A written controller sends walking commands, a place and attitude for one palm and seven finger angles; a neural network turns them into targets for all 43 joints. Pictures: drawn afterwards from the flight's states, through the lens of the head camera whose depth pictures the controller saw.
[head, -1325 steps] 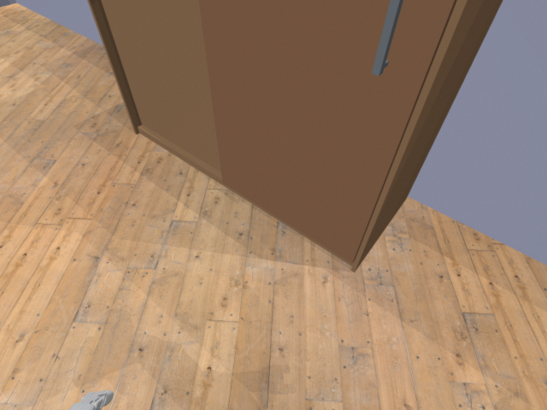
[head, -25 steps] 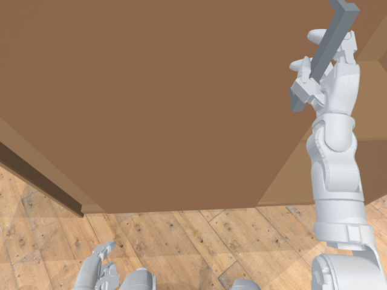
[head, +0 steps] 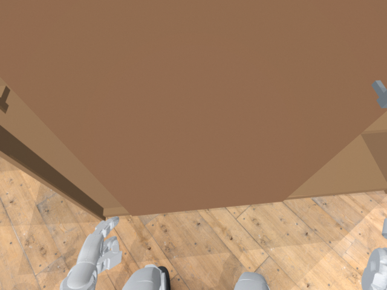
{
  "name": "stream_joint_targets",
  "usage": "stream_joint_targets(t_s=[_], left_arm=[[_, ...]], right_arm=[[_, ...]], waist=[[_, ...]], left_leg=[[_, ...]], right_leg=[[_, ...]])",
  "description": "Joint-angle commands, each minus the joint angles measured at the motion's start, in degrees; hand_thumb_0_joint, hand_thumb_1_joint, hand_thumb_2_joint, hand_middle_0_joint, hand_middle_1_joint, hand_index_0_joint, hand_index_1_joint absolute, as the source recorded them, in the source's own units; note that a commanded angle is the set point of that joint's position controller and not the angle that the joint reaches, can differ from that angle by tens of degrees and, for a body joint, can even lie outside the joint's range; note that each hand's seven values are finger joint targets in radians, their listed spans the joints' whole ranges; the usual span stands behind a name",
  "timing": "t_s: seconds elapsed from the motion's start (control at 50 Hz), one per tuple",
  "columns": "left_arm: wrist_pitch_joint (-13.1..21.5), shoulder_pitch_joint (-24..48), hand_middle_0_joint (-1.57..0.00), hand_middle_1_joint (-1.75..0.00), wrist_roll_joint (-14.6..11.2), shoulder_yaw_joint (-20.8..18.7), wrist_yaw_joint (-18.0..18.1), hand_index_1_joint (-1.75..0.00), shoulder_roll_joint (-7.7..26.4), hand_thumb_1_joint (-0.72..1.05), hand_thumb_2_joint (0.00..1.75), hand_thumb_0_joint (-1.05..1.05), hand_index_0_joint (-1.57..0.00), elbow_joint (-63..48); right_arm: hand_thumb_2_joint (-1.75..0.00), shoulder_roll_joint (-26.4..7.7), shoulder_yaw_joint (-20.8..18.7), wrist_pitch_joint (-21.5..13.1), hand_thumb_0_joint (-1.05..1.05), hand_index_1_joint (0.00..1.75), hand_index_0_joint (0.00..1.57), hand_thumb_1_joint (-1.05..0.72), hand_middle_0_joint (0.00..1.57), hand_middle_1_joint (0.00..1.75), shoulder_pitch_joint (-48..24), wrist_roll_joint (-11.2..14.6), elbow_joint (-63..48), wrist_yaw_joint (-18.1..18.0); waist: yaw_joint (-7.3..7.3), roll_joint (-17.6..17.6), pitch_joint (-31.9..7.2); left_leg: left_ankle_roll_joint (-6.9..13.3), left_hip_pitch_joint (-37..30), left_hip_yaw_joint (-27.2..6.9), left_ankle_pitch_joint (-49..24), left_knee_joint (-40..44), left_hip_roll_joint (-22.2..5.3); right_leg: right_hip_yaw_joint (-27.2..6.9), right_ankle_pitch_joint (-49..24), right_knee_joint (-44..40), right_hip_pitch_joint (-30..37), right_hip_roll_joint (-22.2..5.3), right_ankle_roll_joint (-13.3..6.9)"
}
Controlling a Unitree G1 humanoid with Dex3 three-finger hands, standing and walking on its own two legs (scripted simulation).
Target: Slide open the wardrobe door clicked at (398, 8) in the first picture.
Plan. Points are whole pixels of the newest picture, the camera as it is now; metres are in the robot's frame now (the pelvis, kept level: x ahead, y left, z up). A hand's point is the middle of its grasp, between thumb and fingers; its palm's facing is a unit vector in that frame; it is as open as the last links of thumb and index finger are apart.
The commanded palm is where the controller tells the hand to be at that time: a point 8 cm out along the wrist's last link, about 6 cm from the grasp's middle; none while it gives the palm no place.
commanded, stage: stop walking and hold the door there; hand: right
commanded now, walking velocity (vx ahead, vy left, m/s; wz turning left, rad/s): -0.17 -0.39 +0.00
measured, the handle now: out of the picture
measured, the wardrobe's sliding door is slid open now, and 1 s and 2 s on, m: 0.58 0.58 0.58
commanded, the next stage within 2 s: none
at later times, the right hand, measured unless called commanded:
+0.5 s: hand out of the picture +0.39 -0.35 +0.21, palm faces +0.56 +0.81 -0.19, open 6.6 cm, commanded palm +0.34 -0.37 +0.19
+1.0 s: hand out of the picture +0.38 -0.34 +0.21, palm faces +0.58 +0.80 -0.19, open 6.6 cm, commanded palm +0.33 -0.36 +0.19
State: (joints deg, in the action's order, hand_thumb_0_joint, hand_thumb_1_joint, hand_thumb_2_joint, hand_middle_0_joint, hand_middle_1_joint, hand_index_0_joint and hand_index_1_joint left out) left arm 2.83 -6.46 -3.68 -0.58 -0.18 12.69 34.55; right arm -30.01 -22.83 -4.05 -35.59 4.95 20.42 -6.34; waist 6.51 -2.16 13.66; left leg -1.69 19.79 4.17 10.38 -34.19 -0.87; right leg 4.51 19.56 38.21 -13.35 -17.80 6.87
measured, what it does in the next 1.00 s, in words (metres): steps on the spot: right foot, then left foot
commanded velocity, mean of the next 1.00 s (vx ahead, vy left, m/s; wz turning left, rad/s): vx -0.03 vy -0.05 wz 0.00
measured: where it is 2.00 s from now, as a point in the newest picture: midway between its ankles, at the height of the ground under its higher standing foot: outside the picture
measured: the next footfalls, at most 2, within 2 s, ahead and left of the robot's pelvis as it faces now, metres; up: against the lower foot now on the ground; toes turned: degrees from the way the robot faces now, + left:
right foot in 0.34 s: +0.06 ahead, -0.08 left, +0.00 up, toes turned -3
left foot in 0.66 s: -0.03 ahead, +0.14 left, +0.00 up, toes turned +11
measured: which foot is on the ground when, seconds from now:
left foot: down 0.00-0.36, up 0.38-0.64, down 0.66-1.00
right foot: down 0.00-0.00, up 0.02-0.32, down 0.34-1.00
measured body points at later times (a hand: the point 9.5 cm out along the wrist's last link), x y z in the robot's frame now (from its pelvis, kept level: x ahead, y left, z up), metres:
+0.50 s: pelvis +0.00 -0.01 +0.02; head +0.00 -0.03 +0.47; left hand +0.11 +0.27 -0.06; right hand +0.35 -0.39 +0.22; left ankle -0.01 +0.13 -0.69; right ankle +0.02 -0.08 -0.72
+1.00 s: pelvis -0.06 +0.00 +0.02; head -0.05 -0.01 +0.47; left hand -0.05 +0.31 -0.08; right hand +0.35 -0.38 +0.23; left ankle -0.07 +0.14 -0.72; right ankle +0.02 -0.08 -0.72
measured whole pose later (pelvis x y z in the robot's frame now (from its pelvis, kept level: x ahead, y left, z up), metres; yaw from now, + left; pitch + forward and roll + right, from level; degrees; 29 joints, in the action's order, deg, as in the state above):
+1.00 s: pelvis -0.06 +0.00 +0.02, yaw +8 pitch +1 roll +2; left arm 2.4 -19.2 -3.0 -0.1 6.7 19.5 42.2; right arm -42.7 -29.5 -5.6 -37.7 0.9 55.0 -8.1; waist -4.0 -0.9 -0.3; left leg -1.3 14.2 2.7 13.5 -27.0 -0.9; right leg 10.3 9.4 28.9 -20.5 -4.4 -2.8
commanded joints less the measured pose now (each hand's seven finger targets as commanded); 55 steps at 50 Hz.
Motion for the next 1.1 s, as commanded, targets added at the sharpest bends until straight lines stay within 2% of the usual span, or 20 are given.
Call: stream_joint_targets(t_s=[0.0, 0.02, 0.04, 0.1, 0.16, 0.22, 0.26, 0.28, 0.32, 0.34, 0.36, 0.38, 0.42, 0.5, 0.58, 0.68, 0.72, 0.82, 0.92, 1.08], left_arm=[[2.5, 1.2, -0.2, -0.3, 0.2, -2.6, 3.1, -0.3, 7.6, 0.9, 0.9, 0.0, -0.2, -5.9], [3.1, -0.3, -0.2, -0.3, -0.6, -2.6, 3.2, -0.3, 8.8, 0.9, 0.9, 0.0, -0.2, -5.8], [3.8, 1.4, -0.2, -0.3, -0.6, -2.0, 3.7, -0.3, 8.8, 0.9, 0.9, 0.0, -0.2, -4.4], [3.8, 1.1, -0.2, -0.3, 0.1, -1.3, 4.6, -0.3, 9.9, 0.9, 0.9, 0.0, -0.2, -2.7], [3.1, 0.9, -0.2, -0.3, 0.3, -1.7, 4.8, -0.3, 10.7, 0.9, 0.9, 0.0, -0.2, -2.5], [2.4, 0.3, -0.2, -0.3, 0.3, -1.5, 5.0, -0.3, 11.0, 0.9, 0.9, 0.0, -0.2, -2.6], [1.9, -1.1, -0.2, -0.3, 0.4, -2.0, 5.5, -0.3, 11.8, 0.9, 0.9, 0.0, -0.2, -2.2], [1.4, -1.0, -0.2, -0.3, 0.3, -2.6, 5.6, -0.3, 12.6, 0.9, 0.9, 0.0, -0.2, -2.2], [1.2, -1.6, -0.2, -0.3, -0.2, -2.7, 5.3, -0.3, 13.5, 0.9, 0.9, 0.0, -0.2, -3.9], [1.2, -1.6, -0.2, -0.3, 0.2, -1.9, 5.1, -0.3, 12.2, 0.9, 0.9, 0.0, -0.2, -4.4], [1.4, -2.2, -0.2, -0.3, 1.3, -1.9, 5.3, -0.3, 12.3, 0.9, 0.9, 0.0, -0.2, -4.1], [1.5, -2.3, -0.2, -0.3, 1.4, -2.1, 5.7, -0.3, 12.0, 0.9, 0.9, 0.0, -0.2, -4.0], [2.3, -4.2, -0.2, -0.3, 1.5, -2.2, 5.5, -0.3, 12.1, 0.9, 0.9, 0.0, -0.2, -3.3], [3.3, -5.9, -0.2, -0.3, 1.5, -2.1, 5.4, -0.3, 13.0, 0.9, 0.9, 0.0, -0.2, -2.8], [3.4, -6.4, -0.2, -0.3, 2.0, -1.3, 5.5, -0.3, 13.3, 0.9, 0.9, 0.0, -0.2, -2.3], [2.5, -7.7, -0.2, -0.3, 1.4, -1.9, 6.1, -0.3, 14.0, 0.9, 0.9, 0.0, -0.2, -1.1], [2.3, -7.2, -0.2, -0.3, 1.0, -2.1, 6.5, -0.3, 13.9, 0.9, 0.9, 0.0, -0.2, -1.2], [2.0, -7.9, -0.2, -0.3, 1.0, -1.9, 7.2, -0.3, 14.9, 0.9, 0.9, 0.0, -0.2, 0.0], [2.2, -9.0, -0.2, -0.3, 0.7, -2.1, 7.5, -0.3, 15.5, 0.9, 0.9, 0.0, -0.2, 0.8], [2.4, -11.6, -0.2, -0.3, 0.4, -2.7, 7.3, -0.3, 16.0, 0.9, 0.9, 0.0, -0.2, 2.5]], right_arm=[[-0.9, -26.3, -11.8, -4.5, 0.0, 1.4, 0.45, -0.9, 0.45, 1.4, -6.4, -3.8, 1.5, 0.9], [-0.9, -26.9, -12.6, -4.3, 0.0, 1.4, 0.45, -0.9, 0.45, 1.4, -7.4, -2.6, -2.7, 0.7], [-0.9, -26.2, -13.0, -4.9, 0.0, 1.4, 0.45, -0.9, 0.45, 1.4, -8.8, -2.7, -4.4, 0.1], [-0.9, -26.1, -15.5, -6.2, 0.0, 1.4, 0.45, -0.9, 0.45, 1.4, -6.1, -3.4, -0.1, -1.4], [-0.9, -24.0, -13.1, -6.3, 0.0, 1.4, 0.45, -0.9, 0.45, 1.4, -6.5, -3.9, 1.8, -1.5], [-0.9, -21.7, -10.0, -7.0, 0.0, 1.4, 0.45, -0.9, 0.45, 1.4, -7.1, -4.4, 1.3, -1.5], [-0.9, -21.5, -8.9, -7.8, 0.0, 1.4, 0.45, -0.9, 0.45, 1.4, -7.6, -4.6, 0.8, -1.7], [-0.9, -21.5, -8.3, -8.3, 0.0, 1.4, 0.45, -0.9, 0.45, 1.4, -7.8, -4.2, -0.8, -1.8], [-0.9, -17.4, -4.2, -8.3, 0.0, 1.4, 0.45, -0.9, 0.45, 1.4, -7.8, -3.8, -2.8, -1.1], [-0.9, -15.4, -2.5, -8.2, 0.0, 1.4, 0.45, -0.9, 0.45, 1.4, -6.0, -4.0, -1.5, -0.8], [-0.9, -20.0, -6.2, -8.2, 0.0, 1.4, 0.45, -0.9, 0.45, 1.4, -6.9, -4.7, -0.5, -1.2], [-0.9, -22.9, -8.1, -8.7, 0.0, 1.4, 0.45, -0.9, 0.45, 1.4, -8.1, -4.4, -1.4, -1.8], [-0.9, -18.6, -4.4, -8.1, 0.0, 1.4, 0.45, -0.9, 0.45, 1.4, -7.3, -4.5, -1.6, -1.0], [-0.9, -20.0, -4.5, -6.4, 0.0, 1.4, 0.45, -0.9, 0.45, 1.4, -7.2, -4.4, -1.1, -0.5], [-0.9, -21.3, -4.9, -5.7, 0.0, 1.4, 0.45, -0.9, 0.45, 1.4, -6.8, -4.4, 2.4, -0.4], [-0.9, -26.9, -9.1, -5.4, 0.0, 1.4, 0.45, -0.9, 0.45, 1.4, -8.2, -4.5, 9.7, -1.0], [-0.9, -26.2, -8.2, -5.2, 0.0, 1.4, 0.45, -0.9, 0.45, 1.4, -11.4, -4.4, 10.8, -1.0], [-0.9, -27.8, -7.6, -5.1, 0.0, 1.4, 0.45, -0.9, 0.45, 1.4, -14.5, -4.6, 19.5, -1.0], [-0.9, -27.2, -6.1, -5.4, 0.0, 1.4, 0.45, -0.9, 0.45, 1.4, -16.6, -4.7, 24.4, -1.0], [-0.9, -26.0, -4.3, -5.4, 0.0, 1.4, 0.45, -0.9, 0.45, 1.4, -17.7, -4.4, 27.0, -0.7]], waist=[[-3.99, 11.0, -32.3], [-4.4, 16.6, -34.1], [-4.8, 14.3, -33.8], [-5.05, 12.6, -35.3], [-5.33, 15.8, -34.4], [-5.47, 10.7, -32.3], [-6.04, 6.5, -31.4], [-6.59, 0.3, -29.3], [-4.92, -8.3, -27.6], [-5.67, -13.1, -26.4], [-5.97, -14.7, -24.3], [-5.69, -14.3, -23.0], [-6.11, -10.1, -24.2], [-6.89, -11.4, -26.8], [-6.97, -11.8, -28.2], [-7.45, -4.5, -31.9], [-7.32, -0.9, -32.8], [-7.66, -5.1, -27.1], [-7.77, -7.2, -24.0], [-8.19, -4.5, -26.0]], left_leg=[[8.6, -24.9, -18.7, -60.9, 5.4, -19.3], [8.8, -25.1, -22.0, -59.5, 4.2, -19.3], [9.5, -25.0, -21.7, -56.8, 3.3, -19.1], [9.9, -26.3, -15.5, -55.7, 3.6, -17.7], [9.7, -20.9, -15.4, -48.9, 6.6, -18.4], [9.1, -15.7, -14.2, -35.8, 9.1, -17.1], [7.4, -11.1, -12.6, -24.8, 9.2, -14.4], [5.9, -8.6, -10.7, -18.1, 8.4, -11.4], [1.8, -4.9, -5.6, -1.6, 4.9, -2.8], [1.5, -3.6, -2.8, 9.5, -1.0, -0.7], [1.6, -2.8, -3.0, 14.8, -8.5, 0.0], [1.7, -2.0, -4.4, 15.3, -11.5, -0.4], [1.2, 0.8, -3.5, 12.3, -9.3, -0.4], [0.8, -0.5, -0.7, 10.4, -0.7, 0.2], [1.0, -7.0, -0.3, 4.0, 9.4, -0.2], [1.8, -11.9, -2.7, -13.4, 8.1, -4.0], [1.5, -9.9, -3.9, -11.9, 8.8, -4.2], [1.5, -6.0, -3.7, 2.6, 10.0, -3.2], [1.8, -6.7, -2.9, 6.6, 9.3, -2.3], [1.9, -6.6, -4.4, 1.6, 11.2, -3.7]], right_leg=[[-1.9, 19.5, 31.6, -15.9, 14.7, -5.2], [-6.1, 18.9, 34.4, -16.2, 14.9, -4.8], [-7.7, 16.4, 34.5, -16.4, 14.5, -4.8], [-4.9, 13.4, 22.4, -14.4, 16.5, -5.0], [-3.8, 10.1, 14.1, -9.7, 17.6, -5.0], [-3.5, 4.3, 2.9, -4.5, 17.2, -5.5], [-2.8, -5.9, -9.3, 2.8, 16.1, -5.5], [-2.0, -12.6, -13.7, 6.5, 13.9, -5.7], [-10.7, -31.9, -15.4, 6.2, 2.4, -11.1], [-12.6, -30.7, -19.0, 4.0, -0.4, -12.6], [-15.7, -26.3, -22.6, -0.4, -1.9, -13.6], [-16.5, -28.2, -22.2, -1.2, -2.0, -14.7], [-11.6, -36.2, -18.3, 6.0, 0.5, -14.0], [-7.8, -40.5, -16.3, 12.5, 2.3, -12.0], [-6.9, -34.5, -14.6, 10.4, 3.5, -9.7], [-3.5, -26.1, -11.7, 6.1, 6.4, -7.1], [-3.0, -23.6, -10.6, 6.8, 6.4, -7.7], [-5.0, -6.8, -16.4, 2.3, 5.5, -8.5], [-6.6, 2.8, -21.2, -1.8, 4.7, -8.9], [-4.5, -6.5, -16.4, 1.8, 6.3, -8.5]])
